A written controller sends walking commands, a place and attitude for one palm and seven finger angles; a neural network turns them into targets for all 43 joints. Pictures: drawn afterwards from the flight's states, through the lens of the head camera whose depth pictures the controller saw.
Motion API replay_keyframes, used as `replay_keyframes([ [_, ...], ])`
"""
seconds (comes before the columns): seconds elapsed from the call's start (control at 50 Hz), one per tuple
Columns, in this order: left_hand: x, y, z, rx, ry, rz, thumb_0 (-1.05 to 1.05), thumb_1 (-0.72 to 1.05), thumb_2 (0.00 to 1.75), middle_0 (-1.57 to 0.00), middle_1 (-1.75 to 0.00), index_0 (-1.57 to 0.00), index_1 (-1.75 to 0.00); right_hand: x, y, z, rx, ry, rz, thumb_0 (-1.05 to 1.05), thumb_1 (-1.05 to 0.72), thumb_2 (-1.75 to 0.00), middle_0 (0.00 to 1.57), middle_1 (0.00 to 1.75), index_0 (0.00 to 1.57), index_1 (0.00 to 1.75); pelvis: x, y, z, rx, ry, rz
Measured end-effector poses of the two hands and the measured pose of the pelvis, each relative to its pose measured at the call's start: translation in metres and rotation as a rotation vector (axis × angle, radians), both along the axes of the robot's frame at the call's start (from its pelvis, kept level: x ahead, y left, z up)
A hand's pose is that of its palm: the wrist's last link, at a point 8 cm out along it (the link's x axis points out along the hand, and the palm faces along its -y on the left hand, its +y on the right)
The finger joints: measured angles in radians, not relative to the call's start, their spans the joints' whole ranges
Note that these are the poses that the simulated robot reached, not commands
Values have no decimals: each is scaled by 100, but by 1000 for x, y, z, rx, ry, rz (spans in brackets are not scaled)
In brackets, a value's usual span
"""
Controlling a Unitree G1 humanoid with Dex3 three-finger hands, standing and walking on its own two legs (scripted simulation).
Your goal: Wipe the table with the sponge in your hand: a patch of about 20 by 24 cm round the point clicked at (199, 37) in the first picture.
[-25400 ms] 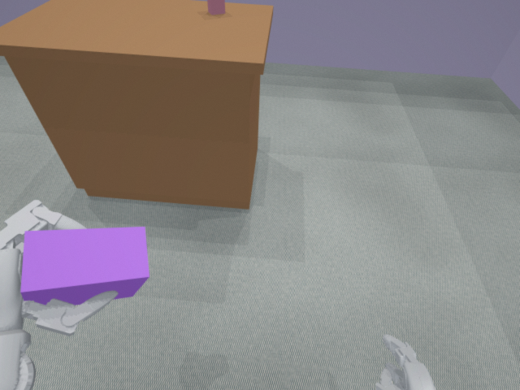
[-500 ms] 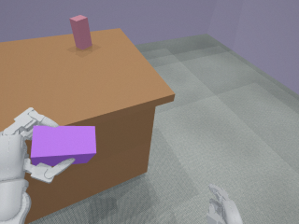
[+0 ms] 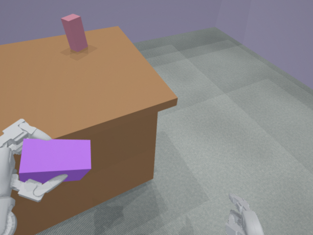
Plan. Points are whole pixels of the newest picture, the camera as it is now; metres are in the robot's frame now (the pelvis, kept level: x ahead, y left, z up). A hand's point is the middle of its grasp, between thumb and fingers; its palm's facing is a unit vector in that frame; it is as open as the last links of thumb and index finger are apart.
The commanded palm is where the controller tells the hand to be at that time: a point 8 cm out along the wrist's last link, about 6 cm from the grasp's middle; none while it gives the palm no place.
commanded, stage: look again from close up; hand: left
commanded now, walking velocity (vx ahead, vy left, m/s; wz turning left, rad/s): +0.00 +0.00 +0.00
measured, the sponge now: (65, 162) +0.23 +0.22 +0.11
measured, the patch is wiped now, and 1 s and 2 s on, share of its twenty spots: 0.00 0.00 0.00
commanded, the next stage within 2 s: shuffle to correct the standing spot in 0.30 s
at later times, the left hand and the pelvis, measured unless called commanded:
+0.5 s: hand (40, 160) +0.21 +0.25 +0.15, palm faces +0.36 -0.85 -0.39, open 9.9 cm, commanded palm +0.16 +0.28 +0.17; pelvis +0.00 +0.00 +0.00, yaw +0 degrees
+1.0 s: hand (58, 118) +0.31 +0.25 +0.16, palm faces +0.46 -0.79 -0.41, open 9.9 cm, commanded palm +0.23 +0.27 +0.17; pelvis +0.09 -0.02 -0.02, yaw +5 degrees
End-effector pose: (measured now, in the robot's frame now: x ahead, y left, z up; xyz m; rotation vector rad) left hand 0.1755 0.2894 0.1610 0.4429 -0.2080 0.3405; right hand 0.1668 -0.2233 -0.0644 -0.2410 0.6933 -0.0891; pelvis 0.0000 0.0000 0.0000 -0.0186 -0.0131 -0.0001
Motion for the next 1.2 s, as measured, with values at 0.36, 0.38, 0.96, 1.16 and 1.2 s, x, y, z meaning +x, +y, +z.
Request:
replay_keyframes([
  [0.36,-2,-3,-1,-10,15,11,0,-50,105,-76,-137,-76,-136,-9,0,-6,11,44,-3,1,-90,-89,20,30,21,30,-4,-3,2,-2,5,7],
  [0.38,-2,-3,-1,-9,16,9,0,-50,105,-76,-137,-76,-136,-10,0,-6,10,47,-6,1,-90,-89,20,30,21,30,-3,-3,2,-2,5,7],
  [0.96,75,1,5,81,-149,74,0,-50,105,-76,-137,-76,-136,94,8,-42,42,62,41,1,-90,-90,20,30,21,30,83,-13,-32,44,-36,79],
  [1.16,121,-46,26,193,-47,32,0,-50,105,-76,-137,-76,-136,148,-5,-41,130,48,74,1,-90,-89,20,30,21,30,148,-45,-21,10,0,68],
  [1.2,130,-50,20,222,-55,62,0,-50,105,-76,-137,-76,-136,163,-20,-55,113,58,79,1,-90,-89,20,30,21,30,160,-55,-32,10,-7,81],
])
